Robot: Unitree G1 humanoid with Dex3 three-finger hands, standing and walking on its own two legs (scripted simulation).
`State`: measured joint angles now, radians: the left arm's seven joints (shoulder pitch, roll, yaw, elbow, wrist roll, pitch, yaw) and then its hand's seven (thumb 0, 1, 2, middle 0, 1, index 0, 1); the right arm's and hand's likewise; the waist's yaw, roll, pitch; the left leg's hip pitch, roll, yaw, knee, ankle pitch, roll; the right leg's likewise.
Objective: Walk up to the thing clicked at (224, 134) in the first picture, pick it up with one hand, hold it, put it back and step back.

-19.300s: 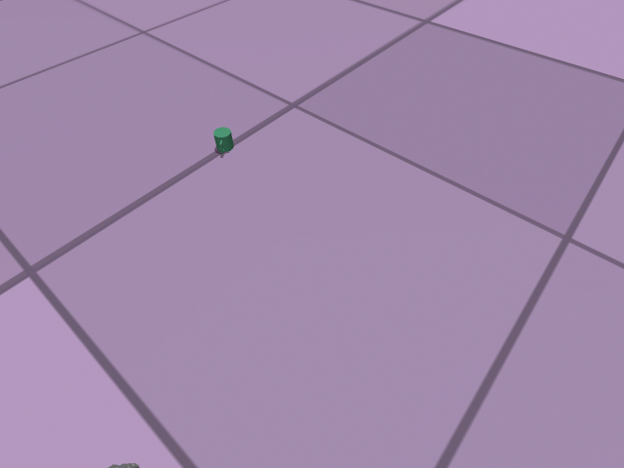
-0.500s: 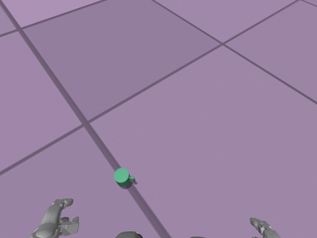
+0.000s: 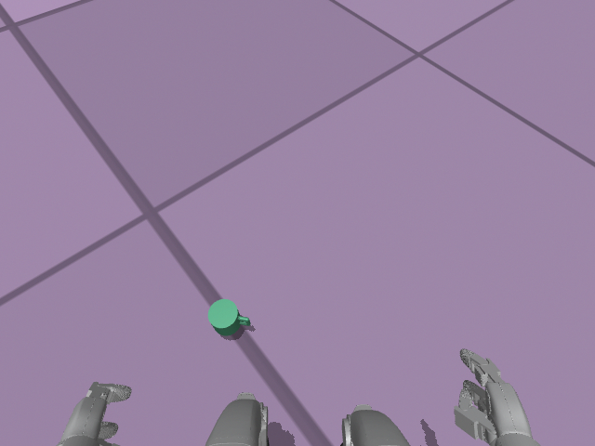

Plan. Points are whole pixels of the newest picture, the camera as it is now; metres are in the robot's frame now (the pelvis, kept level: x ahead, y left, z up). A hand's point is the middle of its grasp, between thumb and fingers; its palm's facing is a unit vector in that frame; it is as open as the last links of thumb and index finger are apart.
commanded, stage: rise first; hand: left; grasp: from above
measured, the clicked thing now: (230, 318) +0.45 +0.21 -0.66
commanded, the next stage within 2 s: none
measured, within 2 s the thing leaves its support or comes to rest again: neither
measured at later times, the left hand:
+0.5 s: hand (141, 421) +0.16 +0.27 -0.24, palm faces -0.35 -0.71 -0.60, open 14.1 cm
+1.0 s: hand (180, 350) +0.31 +0.28 -0.41, palm faces -0.47 -0.22 -0.85, open 14.0 cm
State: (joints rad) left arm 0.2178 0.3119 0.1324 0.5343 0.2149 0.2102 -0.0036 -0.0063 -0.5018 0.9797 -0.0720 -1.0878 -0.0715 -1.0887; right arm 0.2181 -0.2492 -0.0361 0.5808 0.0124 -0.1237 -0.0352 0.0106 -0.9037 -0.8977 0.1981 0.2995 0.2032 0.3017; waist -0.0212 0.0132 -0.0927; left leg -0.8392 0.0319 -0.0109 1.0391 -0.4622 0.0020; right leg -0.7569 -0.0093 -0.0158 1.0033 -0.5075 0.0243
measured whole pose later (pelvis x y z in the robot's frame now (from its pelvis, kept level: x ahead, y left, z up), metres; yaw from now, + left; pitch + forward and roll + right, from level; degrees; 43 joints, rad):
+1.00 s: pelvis -0.09 -0.01 -0.28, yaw -5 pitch +34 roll -5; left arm -0.61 0.60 0.12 1.05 0.95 -0.19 0.18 -0.01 -0.53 1.04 -0.06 -1.09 -0.05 -1.10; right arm 0.13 -0.27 -0.04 0.74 -0.04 -0.11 0.05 0.01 -0.87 -0.89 0.20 0.30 0.20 0.30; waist -0.06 0.02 -0.13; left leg -2.06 0.05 -0.09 2.06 -0.61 -0.01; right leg -1.96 0.03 -0.05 2.05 -0.69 0.01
